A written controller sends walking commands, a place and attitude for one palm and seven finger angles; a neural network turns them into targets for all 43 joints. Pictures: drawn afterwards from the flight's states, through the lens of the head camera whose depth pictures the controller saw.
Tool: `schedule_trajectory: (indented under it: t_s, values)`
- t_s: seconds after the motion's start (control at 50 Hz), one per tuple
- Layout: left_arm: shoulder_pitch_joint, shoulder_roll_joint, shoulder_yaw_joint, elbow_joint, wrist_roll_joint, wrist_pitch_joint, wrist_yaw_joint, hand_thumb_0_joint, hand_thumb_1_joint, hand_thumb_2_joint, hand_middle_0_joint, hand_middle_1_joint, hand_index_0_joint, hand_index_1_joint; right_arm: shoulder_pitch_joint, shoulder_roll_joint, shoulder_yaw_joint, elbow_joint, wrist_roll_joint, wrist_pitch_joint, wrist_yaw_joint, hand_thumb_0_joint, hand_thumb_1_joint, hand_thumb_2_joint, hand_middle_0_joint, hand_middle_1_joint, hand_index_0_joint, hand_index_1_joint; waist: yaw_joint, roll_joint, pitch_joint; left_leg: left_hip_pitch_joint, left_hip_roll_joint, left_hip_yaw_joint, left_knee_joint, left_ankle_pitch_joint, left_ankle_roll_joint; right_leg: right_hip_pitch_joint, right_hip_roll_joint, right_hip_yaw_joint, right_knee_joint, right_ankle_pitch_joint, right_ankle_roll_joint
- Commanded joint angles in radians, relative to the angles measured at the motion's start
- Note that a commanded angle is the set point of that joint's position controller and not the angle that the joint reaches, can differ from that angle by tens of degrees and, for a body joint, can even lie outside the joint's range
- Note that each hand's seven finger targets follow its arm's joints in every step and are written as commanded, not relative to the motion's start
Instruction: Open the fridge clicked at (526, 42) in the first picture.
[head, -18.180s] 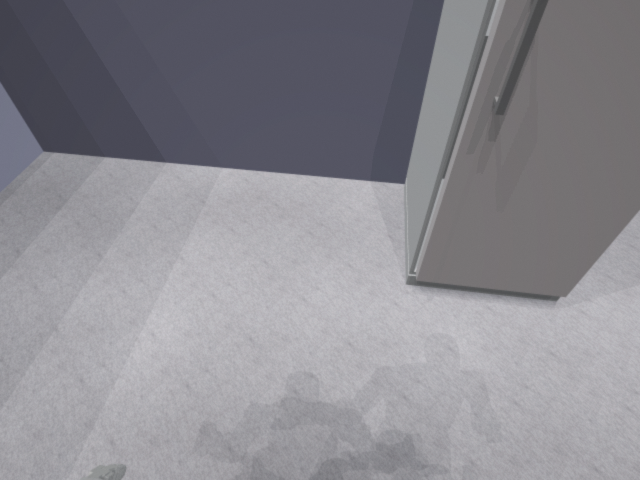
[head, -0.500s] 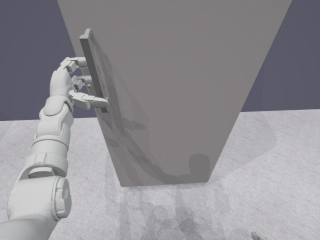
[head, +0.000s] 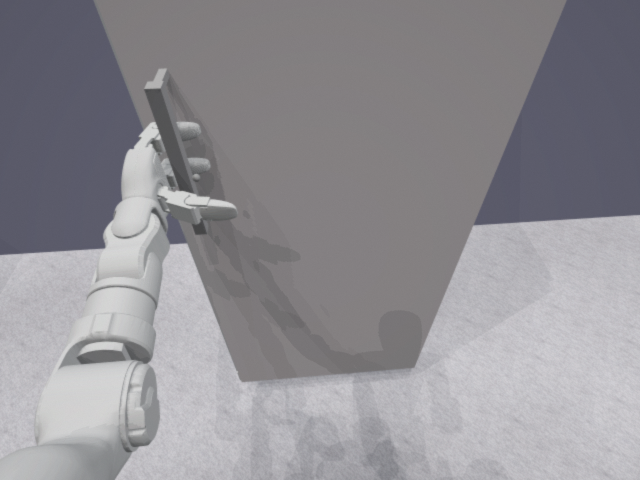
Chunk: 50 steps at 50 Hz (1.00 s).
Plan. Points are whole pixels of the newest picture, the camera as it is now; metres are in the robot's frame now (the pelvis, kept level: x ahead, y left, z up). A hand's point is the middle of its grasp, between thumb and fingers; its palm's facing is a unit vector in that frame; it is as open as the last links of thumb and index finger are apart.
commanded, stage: slide the fingers in behind the handle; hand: left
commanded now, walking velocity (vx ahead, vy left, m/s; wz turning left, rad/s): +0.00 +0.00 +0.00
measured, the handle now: (184, 161) +0.49 +0.19 +0.16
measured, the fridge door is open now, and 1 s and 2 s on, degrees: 0 0 0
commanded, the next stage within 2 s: grip the handle and tug to test in 0.74 s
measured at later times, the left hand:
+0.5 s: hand (196, 176) +0.45 +0.16 +0.16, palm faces +0.12 -0.99 +0.02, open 13.8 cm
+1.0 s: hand (191, 177) +0.44 +0.17 +0.17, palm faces +0.12 -0.99 +0.02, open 13.4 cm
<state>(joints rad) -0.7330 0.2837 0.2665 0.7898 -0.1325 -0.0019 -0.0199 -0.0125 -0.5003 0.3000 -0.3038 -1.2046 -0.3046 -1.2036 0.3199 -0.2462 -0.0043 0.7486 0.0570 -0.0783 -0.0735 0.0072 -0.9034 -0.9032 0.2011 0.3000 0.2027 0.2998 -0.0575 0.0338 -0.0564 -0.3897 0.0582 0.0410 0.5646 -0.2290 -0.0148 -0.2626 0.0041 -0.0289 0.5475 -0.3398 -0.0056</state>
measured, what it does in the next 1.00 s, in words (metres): stands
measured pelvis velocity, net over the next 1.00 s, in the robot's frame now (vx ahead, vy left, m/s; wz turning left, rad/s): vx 0.00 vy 0.00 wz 0.00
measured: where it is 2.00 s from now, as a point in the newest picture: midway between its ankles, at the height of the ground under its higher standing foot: outside the picture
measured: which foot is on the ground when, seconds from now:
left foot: down 0.00-1.00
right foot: down 0.00-1.00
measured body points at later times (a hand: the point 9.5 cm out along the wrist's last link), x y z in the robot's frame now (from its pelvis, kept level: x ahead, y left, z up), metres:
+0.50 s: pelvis +0.00 -0.01 +0.00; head +0.01 -0.01 +0.45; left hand +0.44 +0.22 +0.16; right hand +0.08 -0.27 -0.12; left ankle +0.04 +0.13 -0.73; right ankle -0.04 -0.12 -0.73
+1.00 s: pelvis +0.00 +0.00 +0.00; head +0.00 +0.00 +0.45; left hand +0.43 +0.22 +0.17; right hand +0.09 -0.26 -0.11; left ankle +0.04 +0.13 -0.73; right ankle -0.04 -0.12 -0.73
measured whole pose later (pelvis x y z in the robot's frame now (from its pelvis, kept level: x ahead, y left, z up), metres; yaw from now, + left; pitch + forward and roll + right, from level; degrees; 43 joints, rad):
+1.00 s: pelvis +0.00 +0.00 +0.00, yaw +0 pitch +3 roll -1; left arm -0.73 0.28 0.26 0.78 -0.13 -0.01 -0.01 -0.01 -0.41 0.34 -0.32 -1.22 -0.32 -1.21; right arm 0.30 -0.24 0.00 0.74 0.06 -0.08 -0.07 0.01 -0.90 -0.90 0.20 0.30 0.20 0.30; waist -0.05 0.03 -0.06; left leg -0.39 0.06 0.04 0.57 -0.23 -0.01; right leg -0.26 0.00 -0.02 0.55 -0.33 0.00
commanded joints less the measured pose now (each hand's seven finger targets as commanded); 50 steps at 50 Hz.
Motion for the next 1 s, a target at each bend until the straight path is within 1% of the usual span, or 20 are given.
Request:
schedule_trajectory:
  t_s: [0.0,0.08,0.2,0.22,0.26,0.3,0.36,0.4,0.46,0.52,0.56,0.62,0.68,0.7,0.74,0.78,0.82,0.9,0.94,0.98]
  values:
    - [-0.502,0.220,0.027,-0.235,0.001,-0.062,0.007,0.000,-0.500,0.300,-0.300,-1.200,-0.300,-1.200,-0.040,-0.141,-0.044,-0.124,-0.003,-0.043,-0.014,0.000,-0.900,-0.900,0.200,0.300,0.200,0.300,0.006,-0.026,-0.273,0.246,-0.049,-0.013,-0.025,0.206,0.043,-0.032,0.036,0.005,-0.088,0.346,0.001]
    - [-0.514,0.208,0.014,-0.211,-0.004,-0.065,-0.003,0.000,-0.500,0.300,-0.300,-1.200,-0.300,-1.200,-0.045,-0.137,-0.042,-0.122,-0.001,-0.043,-0.016,0.000,-0.900,-0.900,0.200,0.300,0.200,0.300,-0.001,-0.038,-0.264,0.234,-0.051,-0.011,-0.026,0.193,0.043,-0.037,0.034,0.009,-0.090,0.348,0.004]
    - [-0.528,0.242,0.034,-0.175,-0.006,-0.082,-0.013,0.000,-0.500,0.300,-0.300,-1.200,-0.300,-1.200,-0.038,-0.144,-0.043,-0.122,-0.002,-0.043,-0.015,0.000,-0.900,-0.900,0.200,0.300,0.200,0.300,-0.002,-0.049,-0.276,0.222,-0.055,-0.008,-0.018,0.178,0.047,-0.033,0.029,0.019,-0.091,0.346,0.009]
    - [-0.538,0.217,0.011,-0.192,-0.007,-0.087,-0.016,0.000,-0.500,0.300,-0.300,-1.200,-0.300,-1.200,-0.044,-0.140,-0.043,-0.127,-0.001,-0.045,-0.013,0.000,-0.900,-0.900,0.200,0.300,0.200,0.300,-0.003,-0.019,-0.297,0.232,-0.056,-0.009,-0.019,0.188,0.046,-0.030,0.027,0.019,-0.086,0.357,0.007]
    - [-0.555,0.197,-0.002,-0.165,-0.013,-0.086,-0.017,0.000,-0.500,0.300,-0.300,-1.200,-0.300,-1.200,-0.040,-0.139,-0.042,-0.120,0.001,-0.046,-0.013,0.000,-0.900,-0.900,0.200,0.300,0.200,0.300,-0.018,-0.040,-0.270,0.228,-0.055,-0.010,-0.012,0.173,0.046,-0.057,0.031,0.015,-0.091,0.340,0.009]
    - [-0.565,0.247,0.033,-0.156,-0.011,-0.093,-0.013,0.000,-0.500,0.300,-0.300,-1.200,-0.300,-1.200,-0.031,-0.149,-0.045,-0.115,-0.001,-0.045,-0.015,0.000,-0.900,-0.900,0.200,0.300,0.200,0.300,-0.011,-0.046,-0.282,0.224,-0.054,-0.014,-0.013,0.176,0.047,-0.047,0.029,0.019,-0.088,0.343,0.009]
    - [-0.562,0.227,0.020,-0.132,-0.009,-0.096,-0.017,0.000,-0.500,0.300,-0.300,-1.200,-0.300,-1.200,-0.029,-0.143,-0.042,-0.114,-0.002,-0.047,-0.013,0.000,-0.900,-0.900,0.200,0.300,0.200,0.300,-0.011,-0.048,-0.289,0.216,-0.056,-0.014,-0.010,0.183,0.047,-0.047,0.030,0.016,-0.080,0.355,0.008]
    - [-0.533,0.277,0.060,-0.130,-0.005,-0.102,-0.019,0.000,-0.500,0.300,-0.300,-1.200,-0.300,-1.200,-0.022,-0.151,-0.044,-0.117,-0.004,-0.044,-0.012,0.000,-0.900,-0.900,0.200,0.300,0.200,0.300,0.002,-0.056,-0.301,0.209,-0.057,-0.014,-0.007,0.190,0.049,-0.026,0.029,0.019,-0.076,0.368,0.009]
    - [-0.561,0.246,0.031,-0.125,-0.008,-0.100,-0.026,0.000,-0.500,0.300,-0.300,-1.200,-0.300,-1.200,-0.026,-0.144,-0.042,-0.117,0.000,-0.044,-0.012,0.000,-0.900,-0.900,0.200,0.300,0.200,0.300,-0.012,-0.031,-0.283,0.205,-0.056,-0.011,-0.007,0.178,0.047,-0.048,0.029,0.018,-0.079,0.356,0.009]
    - [-0.553,0.281,0.061,-0.143,-0.009,-0.104,-0.027,0.000,-0.500,0.300,-0.300,-1.200,-0.300,-1.200,-0.022,-0.151,-0.046,-0.121,-0.002,-0.043,-0.012,0.000,-0.900,-0.900,0.200,0.300,0.200,0.300,-0.005,-0.041,-0.310,0.211,-0.055,-0.013,-0.008,0.195,0.048,-0.031,0.028,0.018,-0.074,0.373,0.009]
    - [-0.535,0.248,0.044,-0.144,-0.014,-0.099,-0.028,0.000,-0.500,0.300,-0.300,-1.200,-0.300,-1.200,-0.025,-0.145,-0.044,-0.123,0.000,-0.044,-0.010,0.000,-0.900,-0.900,0.200,0.300,0.200,0.300,-0.002,-0.030,-0.303,0.215,-0.054,-0.013,-0.008,0.192,0.045,-0.040,0.032,0.013,-0.075,0.359,0.006]
    - [-0.536,0.270,0.054,-0.154,-0.008,-0.098,-0.024,0.000,-0.500,0.300,-0.300,-1.200,-0.300,-1.200,-0.024,-0.150,-0.044,-0.126,0.000,-0.041,-0.011,0.000,-0.900,-0.900,0.200,0.300,0.200,0.300,-0.002,-0.041,-0.290,0.206,-0.051,-0.017,-0.015,0.189,0.046,-0.037,0.032,0.011,-0.075,0.351,0.005]
    - [-0.530,0.210,0.018,-0.197,-0.010,-0.097,-0.017,0.000,-0.500,0.300,-0.300,-1.200,-0.300,-1.200,-0.027,-0.142,-0.047,-0.129,-0.001,-0.046,-0.007,0.000,-0.900,-0.900,0.200,0.300,0.200,0.300,0.000,0.005,-0.316,0.247,-0.050,-0.017,-0.010,0.214,0.042,-0.048,0.038,0.005,-0.071,0.355,0.000]
    - [-0.505,0.240,0.044,-0.187,-0.008,-0.094,-0.011,0.000,-0.500,0.300,-0.300,-1.200,-0.300,-1.200,-0.020,-0.148,-0.049,-0.128,-0.001,-0.044,-0.007,0.000,-0.900,-0.900,0.200,0.300,0.200,0.300,0.006,-0.025,-0.313,0.244,-0.048,-0.019,-0.009,0.214,0.044,-0.038,0.040,0.003,-0.073,0.348,0.000]
    - [-0.535,0.192,0.000,-0.205,-0.007,-0.089,-0.010,0.000,-0.500,0.300,-0.300,-1.200,-0.300,-1.200,-0.031,-0.140,-0.046,-0.129,0.001,-0.046,-0.007,0.000,-0.900,-0.900,0.200,0.300,0.200,0.300,-0.005,-0.014,-0.300,0.248,-0.047,-0.022,-0.014,0.203,0.042,-0.056,0.040,0.001,-0.076,0.333,0.000]
    - [-0.526,0.213,0.021,-0.185,-0.007,-0.081,-0.005,0.000,-0.500,0.300,-0.300,-1.200,-0.300,-1.200,-0.029,-0.145,-0.047,-0.123,0.000,-0.046,-0.008,0.000,-0.900,-0.900,0.200,0.300,0.200,0.300,-0.001,-0.033,-0.285,0.239,-0.046,-0.023,-0.016,0.198,0.042,-0.062,0.042,0.001,-0.077,0.328,-0.001]
    - [-0.541,0.210,0.016,-0.233,-0.002,-0.087,0.001,0.000,-0.500,0.300,-0.300,-1.200,-0.300,-1.200,-0.037,-0.142,-0.047,-0.128,-0.003,-0.047,-0.007,0.000,-0.900,-0.900,0.200,0.300,0.200,0.300,0.005,0.009,-0.316,0.265,-0.046,-0.023,-0.017,0.220,0.041,-0.049,0.040,0.001,-0.072,0.340,-0.004]
    - [-0.465,0.222,0.037,-0.229,-0.005,-0.078,0.002,0.000,-0.313,0.380,-0.320,-1.227,-0.320,-1.227,-0.035,-0.146,-0.046,-0.129,-0.004,-0.043,-0.007,0.000,-0.900,-0.900,0.200,0.300,0.200,0.300,0.015,-0.036,-0.313,0.259,-0.045,-0.021,-0.019,0.239,0.041,-0.022,0.042,-0.002,-0.073,0.365,-0.003]
    - [-0.484,0.161,-0.013,-0.263,-0.008,-0.074,0.000,0.000,-0.220,0.420,-0.330,-1.240,-0.330,-1.240,-0.053,-0.135,-0.045,-0.138,0.001,-0.047,-0.004,0.000,-0.900,-0.900,0.200,0.300,0.200,0.300,0.007,-0.020,-0.296,0.268,-0.045,-0.020,-0.022,0.227,0.040,-0.039,0.042,-0.004,-0.078,0.351,-0.002]
    - [-0.471,0.186,0.008,-0.251,-0.009,-0.061,0.003,0.000,-0.127,0.460,-0.340,-1.253,-0.340,-1.253,-0.058,-0.140,-0.044,-0.135,0.002,-0.043,-0.007,0.000,-0.900,-0.900,0.200,0.300,0.200,0.300,0.011,-0.020,-0.277,0.258,-0.044,-0.020,-0.026,0.206,0.039,-0.048,0.042,-0.004,-0.084,0.328,-0.004]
